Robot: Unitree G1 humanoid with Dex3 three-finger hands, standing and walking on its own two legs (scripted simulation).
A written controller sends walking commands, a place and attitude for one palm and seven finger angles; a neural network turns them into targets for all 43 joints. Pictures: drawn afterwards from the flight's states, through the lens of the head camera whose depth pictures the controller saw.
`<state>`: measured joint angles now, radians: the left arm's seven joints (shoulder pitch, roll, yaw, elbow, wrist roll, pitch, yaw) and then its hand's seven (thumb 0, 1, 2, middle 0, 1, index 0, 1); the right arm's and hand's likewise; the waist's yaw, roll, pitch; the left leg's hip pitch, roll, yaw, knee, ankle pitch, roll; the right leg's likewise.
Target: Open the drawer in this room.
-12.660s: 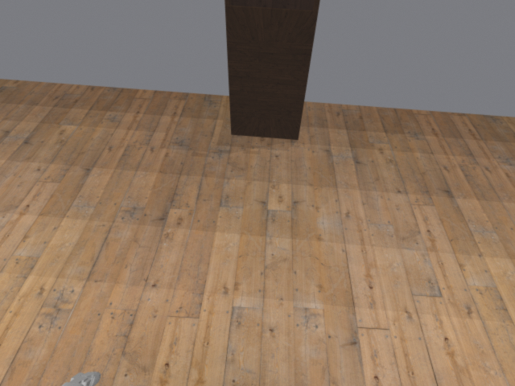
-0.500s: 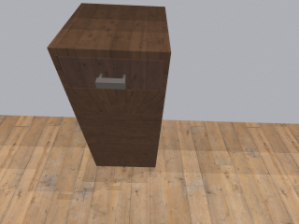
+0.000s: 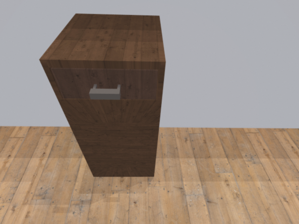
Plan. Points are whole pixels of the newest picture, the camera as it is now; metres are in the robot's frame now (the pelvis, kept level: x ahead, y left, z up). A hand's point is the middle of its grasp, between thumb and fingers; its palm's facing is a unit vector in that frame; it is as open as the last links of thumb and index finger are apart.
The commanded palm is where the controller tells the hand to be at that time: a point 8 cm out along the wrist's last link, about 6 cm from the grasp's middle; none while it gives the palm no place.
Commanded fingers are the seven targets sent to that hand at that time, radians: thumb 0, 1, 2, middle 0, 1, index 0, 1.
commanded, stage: come to a stop and stand still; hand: left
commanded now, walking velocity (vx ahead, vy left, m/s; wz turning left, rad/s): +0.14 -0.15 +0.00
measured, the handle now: (106, 90) +0.55 +0.19 +0.04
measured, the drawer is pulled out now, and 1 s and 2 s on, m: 0.00 0.00 0.00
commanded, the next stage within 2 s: look again from close up in 1.50 s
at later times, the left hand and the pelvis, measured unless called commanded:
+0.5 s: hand out of the picture +0.01 +0.18 -0.18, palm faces +0.09 -0.98 -0.20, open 7.4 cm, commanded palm none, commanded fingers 0.00 0.90 0.90 -0.20 -0.30 -0.20 -0.30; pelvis +0.01 +0.00 +0.00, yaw +2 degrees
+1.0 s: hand out of the picture +0.00 +0.15 -0.17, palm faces +0.03 -0.97 -0.22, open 7.4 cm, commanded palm none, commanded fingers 0.00 0.90 0.90 -0.20 -0.30 -0.20 -0.30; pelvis +0.02 -0.02 -0.01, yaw +2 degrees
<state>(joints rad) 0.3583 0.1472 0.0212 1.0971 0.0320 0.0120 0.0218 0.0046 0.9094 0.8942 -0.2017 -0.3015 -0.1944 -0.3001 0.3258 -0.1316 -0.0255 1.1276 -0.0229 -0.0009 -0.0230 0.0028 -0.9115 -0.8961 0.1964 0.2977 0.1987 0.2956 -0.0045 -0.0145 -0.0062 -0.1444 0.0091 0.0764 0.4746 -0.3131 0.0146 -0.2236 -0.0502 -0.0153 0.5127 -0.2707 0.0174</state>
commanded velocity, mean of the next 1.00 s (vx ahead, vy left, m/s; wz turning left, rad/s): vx -0.03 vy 0.00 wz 0.00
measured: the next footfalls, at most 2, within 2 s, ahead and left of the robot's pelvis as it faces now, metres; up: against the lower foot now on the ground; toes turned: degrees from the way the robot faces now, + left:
none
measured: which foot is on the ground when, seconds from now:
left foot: down 0.00-1.00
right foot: down 0.00-1.00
